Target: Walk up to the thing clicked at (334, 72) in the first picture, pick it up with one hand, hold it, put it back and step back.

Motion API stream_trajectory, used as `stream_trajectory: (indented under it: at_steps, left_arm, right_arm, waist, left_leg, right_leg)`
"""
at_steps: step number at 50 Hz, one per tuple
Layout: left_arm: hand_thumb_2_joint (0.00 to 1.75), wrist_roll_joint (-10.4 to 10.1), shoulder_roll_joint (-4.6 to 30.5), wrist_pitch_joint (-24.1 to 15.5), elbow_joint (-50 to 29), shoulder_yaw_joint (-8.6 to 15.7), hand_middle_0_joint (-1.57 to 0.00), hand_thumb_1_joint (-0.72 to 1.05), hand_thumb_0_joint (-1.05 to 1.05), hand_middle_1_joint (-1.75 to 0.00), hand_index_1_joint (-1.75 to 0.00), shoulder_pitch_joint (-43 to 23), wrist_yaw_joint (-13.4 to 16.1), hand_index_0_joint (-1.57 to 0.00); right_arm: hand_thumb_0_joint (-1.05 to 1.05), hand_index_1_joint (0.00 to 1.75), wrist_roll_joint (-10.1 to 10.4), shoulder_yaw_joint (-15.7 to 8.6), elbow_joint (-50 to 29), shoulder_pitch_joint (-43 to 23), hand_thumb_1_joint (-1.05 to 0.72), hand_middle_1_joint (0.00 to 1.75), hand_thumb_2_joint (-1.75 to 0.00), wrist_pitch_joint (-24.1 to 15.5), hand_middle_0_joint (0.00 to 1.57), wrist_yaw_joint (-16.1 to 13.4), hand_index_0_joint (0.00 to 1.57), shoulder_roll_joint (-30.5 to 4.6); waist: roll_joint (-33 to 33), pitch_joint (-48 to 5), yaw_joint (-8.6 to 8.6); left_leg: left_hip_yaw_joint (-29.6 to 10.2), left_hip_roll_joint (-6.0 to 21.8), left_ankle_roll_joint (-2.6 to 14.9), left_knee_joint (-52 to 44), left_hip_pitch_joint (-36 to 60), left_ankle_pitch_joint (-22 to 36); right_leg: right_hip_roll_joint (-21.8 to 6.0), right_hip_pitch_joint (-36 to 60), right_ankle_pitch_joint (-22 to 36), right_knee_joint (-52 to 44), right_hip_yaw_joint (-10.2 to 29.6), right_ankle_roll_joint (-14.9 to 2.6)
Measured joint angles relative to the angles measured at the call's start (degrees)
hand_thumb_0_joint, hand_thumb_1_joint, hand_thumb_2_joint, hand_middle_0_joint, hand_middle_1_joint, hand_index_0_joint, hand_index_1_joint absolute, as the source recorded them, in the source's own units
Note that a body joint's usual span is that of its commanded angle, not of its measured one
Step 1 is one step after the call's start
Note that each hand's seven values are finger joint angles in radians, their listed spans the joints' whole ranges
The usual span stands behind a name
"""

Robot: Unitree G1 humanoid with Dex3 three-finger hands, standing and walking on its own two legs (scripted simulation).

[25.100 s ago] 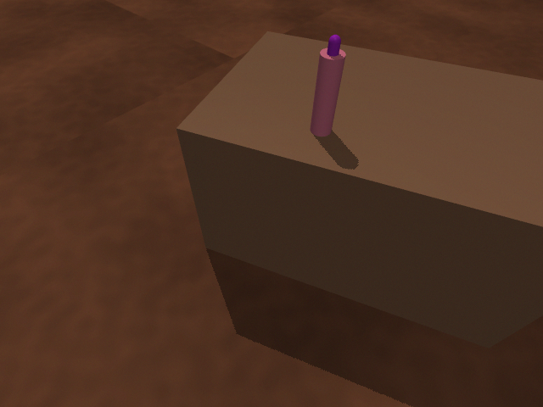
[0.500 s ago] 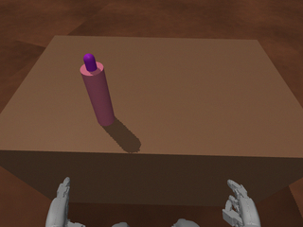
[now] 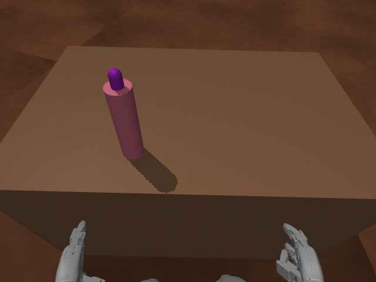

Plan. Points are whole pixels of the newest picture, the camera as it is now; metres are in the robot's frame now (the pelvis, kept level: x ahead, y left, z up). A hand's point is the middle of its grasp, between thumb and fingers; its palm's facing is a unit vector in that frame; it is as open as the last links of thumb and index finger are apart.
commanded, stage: home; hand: left
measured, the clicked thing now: (125, 117) +0.48 +0.16 +0.07
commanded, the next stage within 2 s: stand in 0.82 s
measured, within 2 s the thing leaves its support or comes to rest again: neither
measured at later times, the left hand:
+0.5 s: hand (103, 266) +0.17 +0.18 -0.05, palm faces +0.10 -0.96 -0.27, open 17.5 cm
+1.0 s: hand out of the picture +0.07 +0.24 -0.12, palm faces +0.00 -0.94 -0.35, open 17.3 cm
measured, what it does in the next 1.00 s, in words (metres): stands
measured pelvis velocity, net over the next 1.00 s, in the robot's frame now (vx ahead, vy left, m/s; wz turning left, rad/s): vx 0.00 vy -0.01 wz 0.02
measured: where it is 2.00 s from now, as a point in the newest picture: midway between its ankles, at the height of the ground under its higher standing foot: outside the picture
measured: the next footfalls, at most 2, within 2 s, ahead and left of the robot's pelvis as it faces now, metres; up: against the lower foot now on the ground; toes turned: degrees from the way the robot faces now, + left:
none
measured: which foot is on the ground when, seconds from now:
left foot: down 0.00-1.00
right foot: down 0.00-1.00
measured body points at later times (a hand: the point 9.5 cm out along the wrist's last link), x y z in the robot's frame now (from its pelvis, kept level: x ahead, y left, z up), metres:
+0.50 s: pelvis +0.00 +0.00 +0.00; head +0.02 +0.00 +0.45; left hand +0.16 +0.23 -0.03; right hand +0.16 -0.24 -0.07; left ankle +0.00 +0.13 -0.69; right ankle +0.02 -0.13 -0.69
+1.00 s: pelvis +0.00 -0.01 +0.03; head +0.01 +0.00 +0.48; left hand +0.07 +0.29 -0.09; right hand +0.08 -0.31 -0.09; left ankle +0.00 +0.13 -0.69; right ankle +0.02 -0.13 -0.69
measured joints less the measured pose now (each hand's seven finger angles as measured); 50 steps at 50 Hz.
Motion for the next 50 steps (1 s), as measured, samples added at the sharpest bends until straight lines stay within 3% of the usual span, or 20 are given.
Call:
stream_trajectory:
  at_steps: [29, 31, 33, 39, 44, 50]
  left_arm:
    - [0.04, 0.0, 0.11, 0.76, -0.49, -0.03, -0.05, -0.55, -0.01, -0.05, -0.04, 0.19, -0.14, -0.05]
    - [0.05, 2.68, 1.3, -3.79, 6.16, -0.45, -0.05, -0.55, -0.01, -0.05, -0.04, -3.33, -1.77, -0.05]
    - [0.04, 4.26, 3.19, -7.52, 15.67, -0.8, -0.05, -0.55, -0.01, -0.05, -0.04, -7.81, -3.87, -0.05]
    - [0.04, 3.89, 6.62, -11.42, 34.73, 0.42, -0.05, -0.55, -0.01, -0.05, -0.04, -12.87, -6.7, -0.06]
    - [0.04, 3.42, 7.81, -12.42, 44.87, 1.38, -0.05, -0.55, -0.01, -0.05, -0.04, -13.48, -6.67, -0.06]
    - [0.06, 2.83, 7.94, -12.8, 53.48, 1.38, -0.07, -0.53, -0.01, -0.08, -0.07, -14.41, -6.55, -0.07]
  right_arm:
    - [0.01, 0.3, -0.01, 0.27, 0.06, 0.3, -0.9, 0.3, -0.91, -0.24, 0.2, -0.21, 0.21, 0.05]
    - [0.01, 0.3, -3.43, -0.11, 3.67, -1.58, -0.9, 0.3, -0.91, 0.31, 0.2, 1.45, 0.21, -0.48]
    - [0.01, 0.3, -5.27, 0.16, 8.54, -3.59, -0.9, 0.3, -0.91, 2.8, 0.2, 4.01, 0.21, -2.0]
    - [0.01, 0.3, -4.28, -2.06, 16.63, -4.48, -0.9, 0.3, -0.9, 5.73, 0.2, 8.09, 0.21, -5.65]
    - [0.01, 0.3, -3.81, -3.56, 21.21, -4.01, -0.9, 0.3, -0.9, 6.43, 0.2, 8.41, 0.21, -7.43]
    - [0.01, 0.3, -3.26, -3.26, 26.41, -4.34, -0.9, 0.3, -0.9, 7.23, 0.2, 8.35, 0.21, -7.53]
  waist:
    - [0.23, -0.07, -0.04]
    - [-0.67, 2.65, 0.59]
    - [-1.71, 4.2, 1.36]
    - [-2.83, 6.22, 1.99]
    - [-2.57, 7.29, 1.89]
    - [-2.04, 8.32, 2.01]
  left_leg:
    - [-0.08, 0.04, -0.22, 0.11, -0.66, 0.04]
    - [0.29, -0.46, -0.06, -1.0, 2.14, 0.52]
    - [0.56, -1.13, 0.25, -2.55, 4.47, 1.24]
    - [1.0, -1.72, 0.26, -6.75, 9.54, 2.8]
    - [0.86, -1.55, 0.25, -10.5, 13.34, 4.29]
    - [0.38, -1.42, 0.07, -16.32, 17.9, 7.2]
  right_leg:
    - [0.04, -0.81, -0.16, 0.45, -0.06, -0.23]
    - [-0.45, 1.54, -0.25, 0.32, 0.27, -0.5]
    - [-1.11, 3.44, -0.23, -0.12, 0.52, -0.78]
    - [-1.73, 7.93, 0.66, -3.04, 0.92, -0.46]
    - [-1.57, 11.9, 2.22, -6.99, 0.7, -0.39]
    - [-1.46, 16.76, 5.04, -13.02, 0.13, -0.44]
